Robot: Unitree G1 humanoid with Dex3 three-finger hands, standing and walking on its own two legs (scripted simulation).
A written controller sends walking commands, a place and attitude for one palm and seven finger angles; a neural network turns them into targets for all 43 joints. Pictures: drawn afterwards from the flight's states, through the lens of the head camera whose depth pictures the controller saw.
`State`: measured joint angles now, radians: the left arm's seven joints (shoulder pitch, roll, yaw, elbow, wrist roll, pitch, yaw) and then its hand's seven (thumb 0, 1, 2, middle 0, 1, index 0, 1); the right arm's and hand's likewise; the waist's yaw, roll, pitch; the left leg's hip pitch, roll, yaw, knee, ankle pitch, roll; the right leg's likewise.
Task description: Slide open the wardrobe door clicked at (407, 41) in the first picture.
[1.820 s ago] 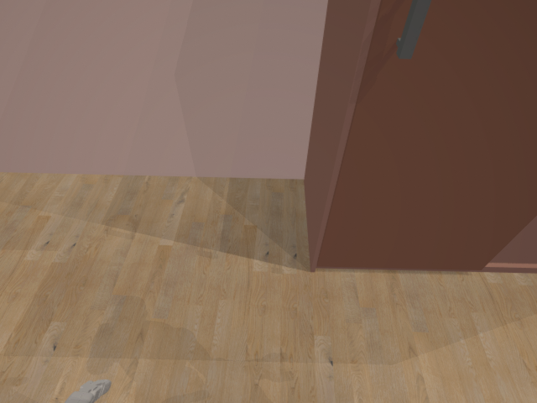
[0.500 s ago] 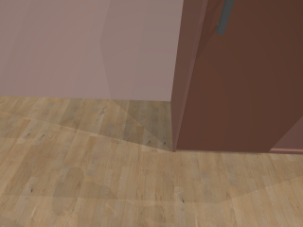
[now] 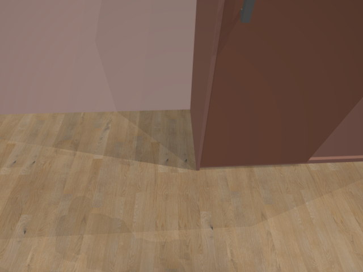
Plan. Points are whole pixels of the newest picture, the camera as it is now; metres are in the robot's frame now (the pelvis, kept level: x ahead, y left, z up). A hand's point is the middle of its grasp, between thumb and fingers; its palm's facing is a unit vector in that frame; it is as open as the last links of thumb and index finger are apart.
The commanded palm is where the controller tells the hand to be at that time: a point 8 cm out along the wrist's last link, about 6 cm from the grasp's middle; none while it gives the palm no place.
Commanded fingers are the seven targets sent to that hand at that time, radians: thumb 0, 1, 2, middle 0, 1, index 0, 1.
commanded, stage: walk to a spot facing it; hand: left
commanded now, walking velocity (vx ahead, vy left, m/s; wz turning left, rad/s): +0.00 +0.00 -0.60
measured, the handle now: out of the picture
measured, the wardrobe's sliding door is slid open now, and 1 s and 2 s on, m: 0.00 0.00 0.00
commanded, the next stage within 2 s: none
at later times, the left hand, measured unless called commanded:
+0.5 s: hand out of the picture +0.07 +0.17 -0.15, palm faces -0.17 -0.95 -0.27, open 7.4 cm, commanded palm none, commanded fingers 0.00 0.90 0.90 -0.20 -0.30 -0.20 -0.30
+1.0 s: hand (120, 261) +0.16 +0.17 -0.16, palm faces -0.51 -0.83 -0.22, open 7.4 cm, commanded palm none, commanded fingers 0.00 0.90 0.90 -0.20 -0.30 -0.20 -0.30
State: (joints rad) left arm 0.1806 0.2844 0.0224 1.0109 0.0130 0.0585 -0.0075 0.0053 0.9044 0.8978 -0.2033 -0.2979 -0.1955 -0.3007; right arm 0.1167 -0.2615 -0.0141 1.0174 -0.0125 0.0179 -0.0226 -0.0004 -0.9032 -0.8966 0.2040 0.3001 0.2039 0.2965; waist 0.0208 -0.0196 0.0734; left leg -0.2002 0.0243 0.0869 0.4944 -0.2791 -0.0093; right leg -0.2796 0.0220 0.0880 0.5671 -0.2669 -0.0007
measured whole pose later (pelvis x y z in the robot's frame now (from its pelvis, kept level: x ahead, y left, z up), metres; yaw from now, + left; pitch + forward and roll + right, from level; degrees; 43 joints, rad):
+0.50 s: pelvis -0.01 -0.02 +0.01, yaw -15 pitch +2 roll +2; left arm 0.27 0.20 0.06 0.93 0.02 0.03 0.00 0.01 0.90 0.90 -0.21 -0.30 -0.20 -0.30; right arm 0.09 -0.25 -0.06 0.94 -0.01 0.05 -0.03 0.00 -0.91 -0.90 0.20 0.30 0.20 0.30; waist 0.05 0.01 0.07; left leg -0.45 0.04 -0.02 0.98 -0.38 -0.08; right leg -0.30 0.09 0.13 0.46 -0.19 -0.07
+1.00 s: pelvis -0.02 +0.03 +0.01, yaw -34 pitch +1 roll -1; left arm 0.19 0.27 0.10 0.91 0.02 0.09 -0.04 0.01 0.91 0.90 -0.20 -0.30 -0.19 -0.30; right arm 0.24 -0.20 -0.03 0.91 -0.02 0.00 -0.03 0.00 -0.90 -0.90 0.21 0.30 0.21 0.30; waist 0.00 -0.02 0.07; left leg -0.19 0.09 0.18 0.48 -0.29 0.01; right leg -0.44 -0.04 -0.01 0.95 -0.42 0.08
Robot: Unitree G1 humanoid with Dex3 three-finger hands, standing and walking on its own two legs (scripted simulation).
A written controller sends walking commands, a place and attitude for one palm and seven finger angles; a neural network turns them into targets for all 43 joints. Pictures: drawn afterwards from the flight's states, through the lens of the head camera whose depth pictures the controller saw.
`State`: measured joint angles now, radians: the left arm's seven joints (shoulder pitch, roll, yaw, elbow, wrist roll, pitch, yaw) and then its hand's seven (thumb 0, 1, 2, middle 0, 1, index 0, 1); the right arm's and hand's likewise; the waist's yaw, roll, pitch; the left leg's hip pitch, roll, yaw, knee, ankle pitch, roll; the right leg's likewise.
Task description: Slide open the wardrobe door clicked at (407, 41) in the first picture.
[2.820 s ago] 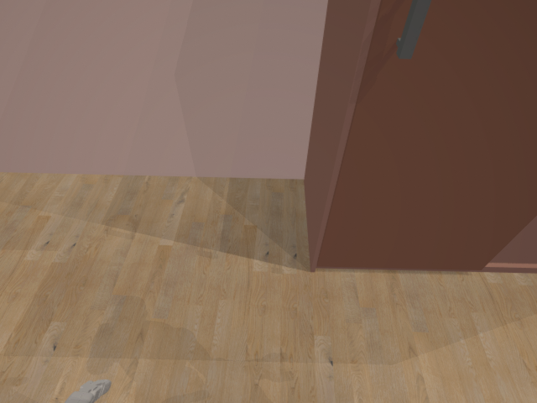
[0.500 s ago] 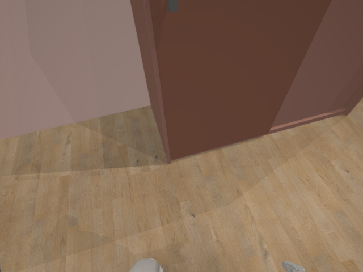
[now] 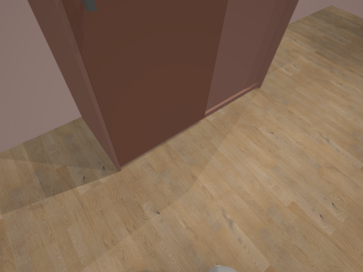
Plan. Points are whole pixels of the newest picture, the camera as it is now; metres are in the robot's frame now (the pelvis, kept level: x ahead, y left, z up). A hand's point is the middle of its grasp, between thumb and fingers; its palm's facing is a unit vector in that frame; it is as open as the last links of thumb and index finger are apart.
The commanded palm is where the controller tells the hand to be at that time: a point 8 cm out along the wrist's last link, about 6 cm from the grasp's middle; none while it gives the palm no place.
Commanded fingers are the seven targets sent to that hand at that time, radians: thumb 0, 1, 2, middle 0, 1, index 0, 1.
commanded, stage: walk to a spot facing it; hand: left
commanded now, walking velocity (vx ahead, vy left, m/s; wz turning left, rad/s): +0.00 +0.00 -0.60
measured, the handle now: out of the picture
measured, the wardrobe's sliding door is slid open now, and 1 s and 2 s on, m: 0.00 0.00 0.00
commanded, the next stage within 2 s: turn to face it in 1.70 s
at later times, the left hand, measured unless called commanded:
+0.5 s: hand (126, 270) +0.14 +0.14 -0.16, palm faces -0.25 -0.94 -0.24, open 7.4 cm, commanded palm none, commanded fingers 0.00 0.90 0.90 -0.20 -0.30 -0.20 -0.30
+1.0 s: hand (137, 233) +0.23 +0.13 -0.17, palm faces -0.55 -0.82 -0.14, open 7.4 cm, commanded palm none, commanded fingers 0.00 0.90 0.90 -0.20 -0.30 -0.20 -0.30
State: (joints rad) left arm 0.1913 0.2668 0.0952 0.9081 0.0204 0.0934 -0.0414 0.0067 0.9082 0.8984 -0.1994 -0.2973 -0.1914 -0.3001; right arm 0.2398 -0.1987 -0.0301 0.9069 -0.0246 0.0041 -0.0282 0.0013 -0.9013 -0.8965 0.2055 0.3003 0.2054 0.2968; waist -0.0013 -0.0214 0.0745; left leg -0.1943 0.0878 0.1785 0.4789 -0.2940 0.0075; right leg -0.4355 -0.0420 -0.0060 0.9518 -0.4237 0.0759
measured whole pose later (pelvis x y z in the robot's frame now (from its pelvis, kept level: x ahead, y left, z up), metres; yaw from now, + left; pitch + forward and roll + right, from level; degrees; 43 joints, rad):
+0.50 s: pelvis +0.01 -0.03 +0.00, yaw -17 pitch +1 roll +0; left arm 0.20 0.20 0.05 0.90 0.02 0.04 -0.01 0.00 0.90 0.90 -0.21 -0.30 -0.20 -0.30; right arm 0.13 -0.24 -0.06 0.91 -0.01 0.05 -0.02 0.00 -0.91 -0.90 0.20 0.30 0.20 0.30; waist 0.01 0.01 0.07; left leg -0.47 0.07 0.02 0.94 -0.39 -0.10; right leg -0.24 0.07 0.11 0.50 -0.26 -0.04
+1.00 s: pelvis +0.07 +0.00 +0.01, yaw -36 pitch +0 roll -2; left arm 0.23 0.24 0.10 0.97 0.04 0.08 -0.06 0.01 0.91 0.90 -0.20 -0.30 -0.19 -0.30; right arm 0.39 -0.17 -0.03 0.99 -0.02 -0.04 -0.03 0.00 -0.90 -0.90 0.20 0.30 0.20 0.30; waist -0.01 -0.04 0.03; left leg -0.07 0.09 0.30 0.37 -0.31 0.03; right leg -0.54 -0.09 -0.03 1.08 -0.23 0.07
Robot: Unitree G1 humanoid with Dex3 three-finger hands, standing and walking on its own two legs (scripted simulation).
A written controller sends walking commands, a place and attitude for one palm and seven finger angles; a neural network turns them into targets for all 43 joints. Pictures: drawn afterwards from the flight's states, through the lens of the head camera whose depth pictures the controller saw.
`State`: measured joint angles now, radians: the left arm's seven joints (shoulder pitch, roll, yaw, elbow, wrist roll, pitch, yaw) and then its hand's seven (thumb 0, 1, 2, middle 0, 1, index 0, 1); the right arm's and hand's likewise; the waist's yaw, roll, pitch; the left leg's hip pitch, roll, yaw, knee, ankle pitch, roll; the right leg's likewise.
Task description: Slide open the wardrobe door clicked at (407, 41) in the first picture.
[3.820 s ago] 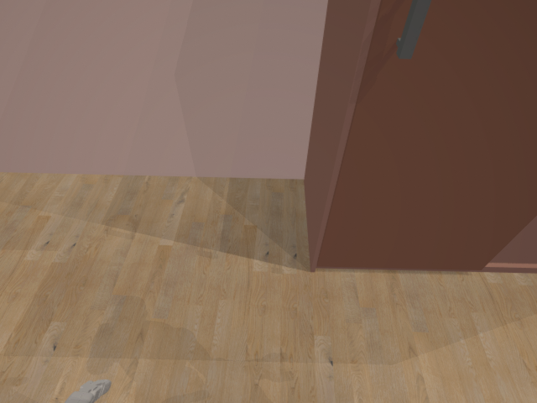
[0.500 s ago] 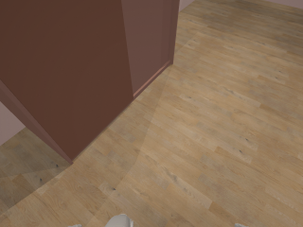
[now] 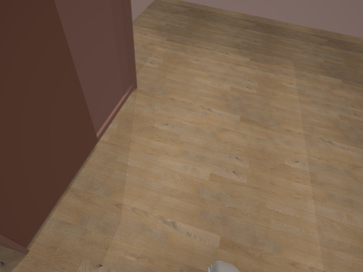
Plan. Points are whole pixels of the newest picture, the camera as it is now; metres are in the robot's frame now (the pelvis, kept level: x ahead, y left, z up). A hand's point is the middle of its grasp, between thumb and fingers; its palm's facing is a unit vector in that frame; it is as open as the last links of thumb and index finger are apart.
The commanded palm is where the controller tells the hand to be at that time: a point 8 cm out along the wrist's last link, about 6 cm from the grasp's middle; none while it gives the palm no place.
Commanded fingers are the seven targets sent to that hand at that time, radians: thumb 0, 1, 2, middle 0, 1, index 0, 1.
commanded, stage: walk to a spot facing it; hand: left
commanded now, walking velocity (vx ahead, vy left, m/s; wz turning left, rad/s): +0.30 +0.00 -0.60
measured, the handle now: out of the picture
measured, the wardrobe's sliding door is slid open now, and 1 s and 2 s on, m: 0.00 0.00 0.00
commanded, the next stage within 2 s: turn to face it in 0.70 s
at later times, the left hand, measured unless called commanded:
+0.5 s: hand (148, 219) +0.28 +0.09 -0.17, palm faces -0.19 -0.95 -0.23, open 7.3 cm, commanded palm none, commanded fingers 0.00 0.90 0.90 -0.20 -0.30 -0.20 -0.30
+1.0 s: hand (148, 170) +0.46 +0.12 -0.19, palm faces -0.28 -0.95 -0.15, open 7.4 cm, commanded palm none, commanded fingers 0.00 0.90 0.90 -0.20 -0.30 -0.20 -0.30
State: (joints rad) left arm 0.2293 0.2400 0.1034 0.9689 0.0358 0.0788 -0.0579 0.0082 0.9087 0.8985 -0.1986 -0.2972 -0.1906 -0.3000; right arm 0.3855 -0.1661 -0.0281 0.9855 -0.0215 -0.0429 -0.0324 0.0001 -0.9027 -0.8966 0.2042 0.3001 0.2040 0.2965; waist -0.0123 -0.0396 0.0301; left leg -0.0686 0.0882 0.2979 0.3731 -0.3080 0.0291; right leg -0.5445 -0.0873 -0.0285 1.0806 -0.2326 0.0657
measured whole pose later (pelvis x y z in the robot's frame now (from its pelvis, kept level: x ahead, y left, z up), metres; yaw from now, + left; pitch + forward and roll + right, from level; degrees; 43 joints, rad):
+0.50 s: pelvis +0.17 -0.08 -0.01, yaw -14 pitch -1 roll +0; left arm 0.23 0.18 0.06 0.99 0.01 -0.05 -0.01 0.00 0.93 0.90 -0.21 -0.30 -0.20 -0.30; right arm 0.20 -0.20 -0.06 0.94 -0.03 -0.02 0.00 0.00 -0.91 -0.90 0.20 0.30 0.20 0.30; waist -0.02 0.03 0.04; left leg -0.59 0.18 0.06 1.12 -0.26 -0.07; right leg -0.18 0.04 -0.07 0.44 -0.26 -0.06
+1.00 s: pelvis +0.36 -0.04 +0.00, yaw -20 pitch -1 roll -2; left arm 0.25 0.19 0.07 1.04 0.02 0.00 0.01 0.01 0.91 0.90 -0.20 -0.30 -0.19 -0.30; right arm 0.27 -0.16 -0.03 1.03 -0.01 -0.05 -0.04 -0.02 -0.95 -0.90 0.20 0.30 0.20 0.30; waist 0.00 -0.04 0.04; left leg -0.23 0.03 0.19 0.44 -0.20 0.09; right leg -0.47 -0.08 -0.04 1.02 -0.29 0.04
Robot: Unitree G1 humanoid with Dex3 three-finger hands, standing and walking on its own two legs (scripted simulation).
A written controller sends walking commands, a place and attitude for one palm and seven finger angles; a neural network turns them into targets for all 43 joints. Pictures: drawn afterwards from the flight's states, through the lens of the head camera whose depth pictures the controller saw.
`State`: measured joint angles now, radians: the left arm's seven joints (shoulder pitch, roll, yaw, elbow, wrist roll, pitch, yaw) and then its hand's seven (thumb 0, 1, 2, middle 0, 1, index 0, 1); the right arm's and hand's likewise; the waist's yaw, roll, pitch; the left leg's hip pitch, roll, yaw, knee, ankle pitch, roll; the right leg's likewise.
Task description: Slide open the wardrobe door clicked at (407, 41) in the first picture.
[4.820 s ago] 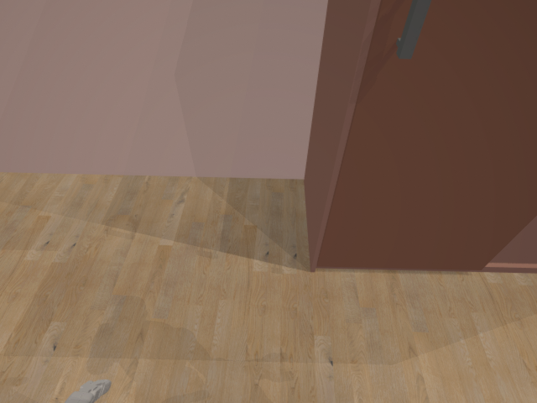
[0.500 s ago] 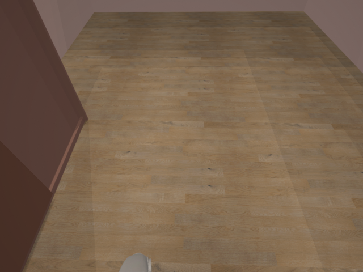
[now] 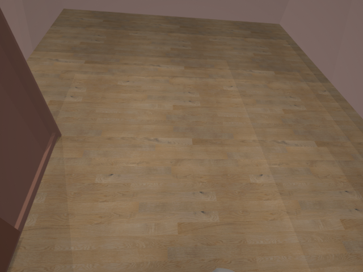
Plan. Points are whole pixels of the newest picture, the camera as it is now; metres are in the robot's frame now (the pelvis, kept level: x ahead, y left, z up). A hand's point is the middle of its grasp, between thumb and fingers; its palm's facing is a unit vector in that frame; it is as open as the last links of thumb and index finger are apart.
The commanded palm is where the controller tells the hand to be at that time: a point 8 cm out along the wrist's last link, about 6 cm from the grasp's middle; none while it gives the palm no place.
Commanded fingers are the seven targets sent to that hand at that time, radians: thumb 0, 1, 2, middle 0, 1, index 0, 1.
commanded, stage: turn to face it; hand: left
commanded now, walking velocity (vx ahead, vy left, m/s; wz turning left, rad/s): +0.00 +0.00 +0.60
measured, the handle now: out of the picture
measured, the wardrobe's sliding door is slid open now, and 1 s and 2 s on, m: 0.00 0.00 0.00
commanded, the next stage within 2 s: none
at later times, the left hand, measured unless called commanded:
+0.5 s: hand out of the picture +0.09 +0.16 -0.15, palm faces +0.30 -0.92 -0.24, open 7.4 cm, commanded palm none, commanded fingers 0.00 0.90 0.90 -0.20 -0.30 -0.20 -0.30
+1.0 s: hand out of the picture -0.05 +0.26 -0.18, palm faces +0.59 -0.77 -0.24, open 7.4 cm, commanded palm none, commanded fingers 0.00 0.90 0.90 -0.20 -0.30 -0.20 -0.30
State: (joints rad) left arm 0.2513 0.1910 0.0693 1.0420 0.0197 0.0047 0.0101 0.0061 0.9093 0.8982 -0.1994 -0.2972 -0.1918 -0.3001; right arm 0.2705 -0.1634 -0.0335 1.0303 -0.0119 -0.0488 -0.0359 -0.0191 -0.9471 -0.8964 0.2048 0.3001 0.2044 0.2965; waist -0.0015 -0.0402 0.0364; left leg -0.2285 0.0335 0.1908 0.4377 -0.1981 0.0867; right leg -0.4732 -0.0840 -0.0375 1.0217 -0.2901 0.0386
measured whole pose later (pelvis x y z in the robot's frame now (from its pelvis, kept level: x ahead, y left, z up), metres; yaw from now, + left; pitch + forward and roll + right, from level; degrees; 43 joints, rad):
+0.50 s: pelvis +0.03 -0.03 +0.00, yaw +17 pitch +0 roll +1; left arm 0.15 0.13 0.04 0.94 0.01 0.00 0.04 0.00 0.90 0.90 -0.20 -0.30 -0.20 -0.30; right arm 0.26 -0.22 -0.10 1.01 -0.02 0.07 0.01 0.00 -0.91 -0.90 0.20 0.30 0.20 0.30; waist -0.05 0.04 0.04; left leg -0.52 0.03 0.04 1.13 -0.41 -0.07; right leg -0.16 -0.09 -0.20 0.48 -0.32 -0.01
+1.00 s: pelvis +0.01 +0.03 +0.00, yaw +34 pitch +1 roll -2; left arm 0.18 0.27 0.08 0.91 0.02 0.06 0.01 0.01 0.91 0.90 -0.20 -0.30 -0.19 -0.30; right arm 0.15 -0.22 -0.04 0.89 -0.02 0.03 0.01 0.00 -0.90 -0.90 0.20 0.30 0.20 0.30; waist 0.01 -0.02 0.09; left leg -0.30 -0.03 0.01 0.49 -0.20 0.07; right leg -0.51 -0.12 -0.01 1.13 -0.35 0.10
